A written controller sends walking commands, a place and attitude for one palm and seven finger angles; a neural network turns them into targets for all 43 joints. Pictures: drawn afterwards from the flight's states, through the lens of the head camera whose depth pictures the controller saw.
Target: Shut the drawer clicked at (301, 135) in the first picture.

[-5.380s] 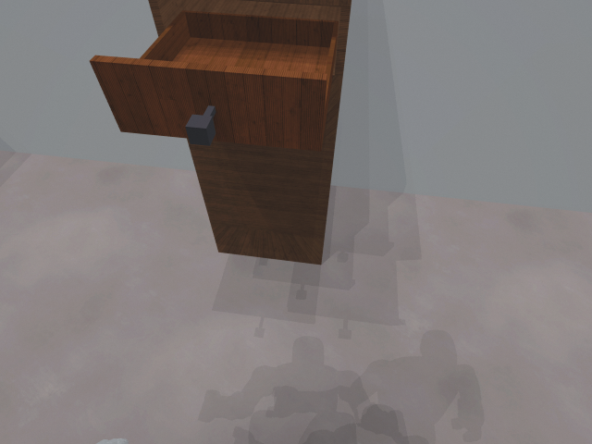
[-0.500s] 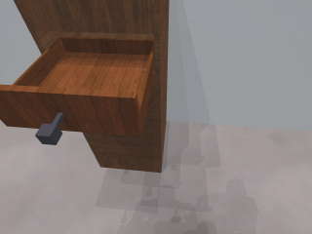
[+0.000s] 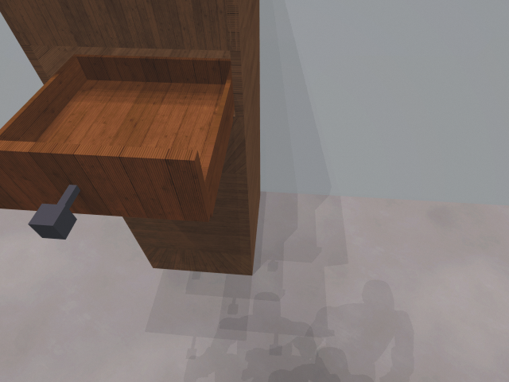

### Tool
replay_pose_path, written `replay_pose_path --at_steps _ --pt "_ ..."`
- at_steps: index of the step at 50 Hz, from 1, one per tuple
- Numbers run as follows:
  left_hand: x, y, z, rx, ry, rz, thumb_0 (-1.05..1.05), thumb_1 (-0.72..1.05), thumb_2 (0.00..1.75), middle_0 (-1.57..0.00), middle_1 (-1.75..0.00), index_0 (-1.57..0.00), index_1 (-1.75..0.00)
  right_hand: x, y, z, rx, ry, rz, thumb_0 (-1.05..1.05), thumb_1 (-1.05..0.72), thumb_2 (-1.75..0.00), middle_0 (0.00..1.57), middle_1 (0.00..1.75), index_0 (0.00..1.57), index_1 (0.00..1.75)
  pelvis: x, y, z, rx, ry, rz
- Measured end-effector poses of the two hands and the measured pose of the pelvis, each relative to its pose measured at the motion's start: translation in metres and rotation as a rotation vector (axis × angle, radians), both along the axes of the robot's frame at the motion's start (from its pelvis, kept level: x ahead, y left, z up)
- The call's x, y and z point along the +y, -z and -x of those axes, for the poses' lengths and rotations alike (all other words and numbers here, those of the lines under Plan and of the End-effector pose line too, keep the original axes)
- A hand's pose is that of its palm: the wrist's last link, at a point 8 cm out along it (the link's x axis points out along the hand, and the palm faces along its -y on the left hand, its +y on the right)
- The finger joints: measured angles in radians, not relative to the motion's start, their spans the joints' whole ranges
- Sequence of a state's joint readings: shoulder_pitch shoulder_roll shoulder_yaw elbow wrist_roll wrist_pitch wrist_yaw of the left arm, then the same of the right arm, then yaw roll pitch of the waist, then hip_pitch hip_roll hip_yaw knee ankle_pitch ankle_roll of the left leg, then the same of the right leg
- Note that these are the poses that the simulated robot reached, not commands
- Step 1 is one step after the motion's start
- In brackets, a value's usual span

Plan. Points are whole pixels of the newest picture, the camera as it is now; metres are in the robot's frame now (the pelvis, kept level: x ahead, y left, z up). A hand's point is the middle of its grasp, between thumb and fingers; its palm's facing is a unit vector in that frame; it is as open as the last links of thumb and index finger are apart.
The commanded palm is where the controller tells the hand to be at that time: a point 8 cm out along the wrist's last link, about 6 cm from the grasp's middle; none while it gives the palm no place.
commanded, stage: come to a stop and stand still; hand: left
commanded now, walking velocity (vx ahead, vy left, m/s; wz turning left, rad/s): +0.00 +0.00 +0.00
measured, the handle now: (61, 210) +0.31 +0.29 +0.13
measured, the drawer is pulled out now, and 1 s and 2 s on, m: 0.29 0.29 0.29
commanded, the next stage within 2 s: look again from close up in 0.32 s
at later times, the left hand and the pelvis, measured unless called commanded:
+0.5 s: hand out of the picture +0.04 +0.18 -0.17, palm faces +0.01 -0.97 -0.23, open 7.4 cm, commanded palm none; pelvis +0.01 -0.01 +0.00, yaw +0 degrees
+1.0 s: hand out of the picture +0.04 +0.18 -0.17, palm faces +0.02 -0.97 -0.22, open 7.4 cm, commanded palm none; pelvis +0.01 -0.01 +0.00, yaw +0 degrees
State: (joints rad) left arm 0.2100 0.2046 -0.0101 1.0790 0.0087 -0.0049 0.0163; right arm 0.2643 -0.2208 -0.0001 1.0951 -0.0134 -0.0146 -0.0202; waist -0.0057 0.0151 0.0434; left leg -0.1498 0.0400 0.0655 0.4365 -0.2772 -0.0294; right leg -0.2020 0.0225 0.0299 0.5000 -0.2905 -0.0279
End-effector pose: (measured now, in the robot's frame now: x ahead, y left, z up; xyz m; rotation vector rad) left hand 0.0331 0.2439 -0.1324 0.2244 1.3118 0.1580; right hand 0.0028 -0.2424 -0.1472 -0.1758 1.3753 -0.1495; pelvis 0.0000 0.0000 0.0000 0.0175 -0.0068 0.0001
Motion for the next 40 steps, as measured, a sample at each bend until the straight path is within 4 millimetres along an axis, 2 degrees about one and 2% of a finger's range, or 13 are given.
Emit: replay_pose_path --at_steps 9,19,40 --pt "-0.015 0.005 0.001 0.014 -0.012 0.025 0.01 0.9 0.9 -0.2 -0.3 -0.21 -0.3 -0.007 -0.003 -0.021 -0.03 -0.01 0.006 0.01 -0.91 -0.9 0.2 0.3 0.2 0.3 -0.008 0.0 -0.006 0.003 -0.001 0.004" --pt "-0.018 0.005 -0.001 0.019 -0.024 0.024 0.01 0.9 0.9 -0.2 -0.3 -0.21 -0.3 -0.005 -0.003 -0.037 -0.049 -0.016 -0.001 0.01 -0.91 -0.9 0.2 0.3 0.2 0.3 -0.012 -0.001 -0.012 0.007 -0.001 0.008" --pt "-0.012 0.005 -0.008 0.005 -0.032 0.02 0.01 0.9 0.9 -0.2 -0.3 -0.2 -0.3 -0.004 -0.004 -0.028 -0.013 -0.008 0.008 0.01 -0.91 -0.9 0.2 0.3 0.2 0.3 -0.011 -0.002 -0.016 0.006 -0.006 0.009"
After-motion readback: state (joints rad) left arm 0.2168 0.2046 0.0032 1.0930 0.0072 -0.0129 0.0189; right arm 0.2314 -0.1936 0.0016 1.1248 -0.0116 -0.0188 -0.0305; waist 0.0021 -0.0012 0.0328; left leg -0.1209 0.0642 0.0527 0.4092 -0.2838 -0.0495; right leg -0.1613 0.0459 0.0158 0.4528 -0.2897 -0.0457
